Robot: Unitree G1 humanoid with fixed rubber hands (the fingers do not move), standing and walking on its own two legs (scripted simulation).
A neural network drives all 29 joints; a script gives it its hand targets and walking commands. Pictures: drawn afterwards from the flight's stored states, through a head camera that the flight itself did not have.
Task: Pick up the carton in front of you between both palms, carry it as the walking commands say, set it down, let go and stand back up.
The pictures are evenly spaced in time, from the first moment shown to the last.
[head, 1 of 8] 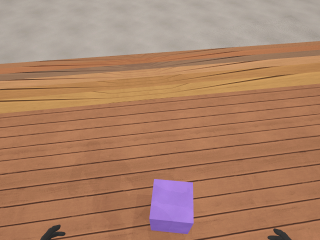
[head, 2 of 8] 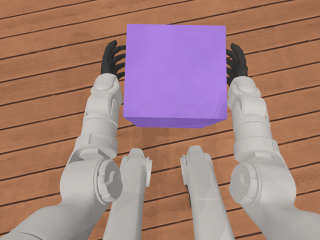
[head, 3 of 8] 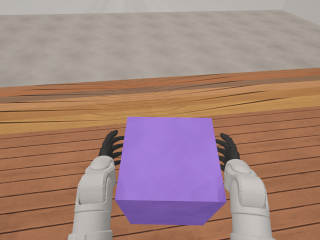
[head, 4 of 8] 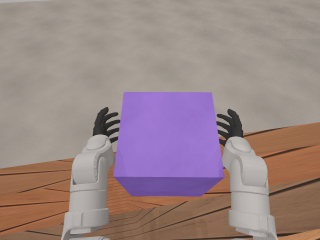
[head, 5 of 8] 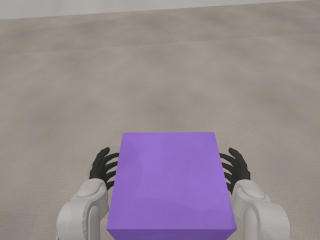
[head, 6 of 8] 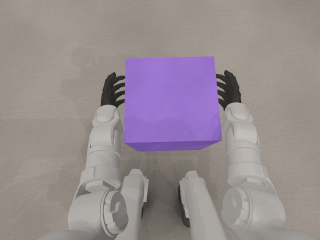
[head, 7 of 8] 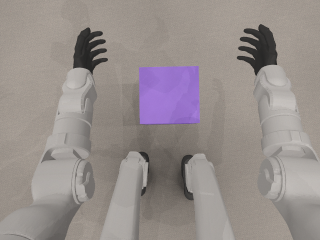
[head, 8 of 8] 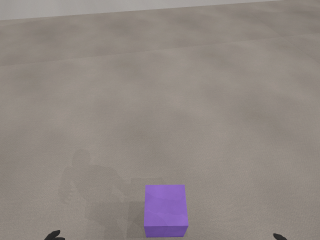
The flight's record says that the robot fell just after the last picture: no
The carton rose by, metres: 0.69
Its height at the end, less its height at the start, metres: -0.74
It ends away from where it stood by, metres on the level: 4.79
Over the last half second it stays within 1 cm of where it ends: yes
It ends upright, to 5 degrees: yes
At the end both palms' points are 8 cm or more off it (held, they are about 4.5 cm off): yes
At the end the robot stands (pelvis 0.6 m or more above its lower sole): yes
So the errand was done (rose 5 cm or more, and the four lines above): yes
